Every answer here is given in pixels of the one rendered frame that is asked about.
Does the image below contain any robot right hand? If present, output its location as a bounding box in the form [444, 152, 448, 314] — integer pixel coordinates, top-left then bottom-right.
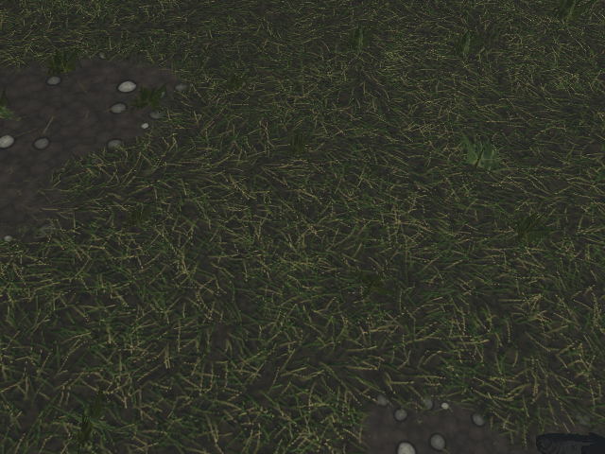
[536, 432, 605, 454]

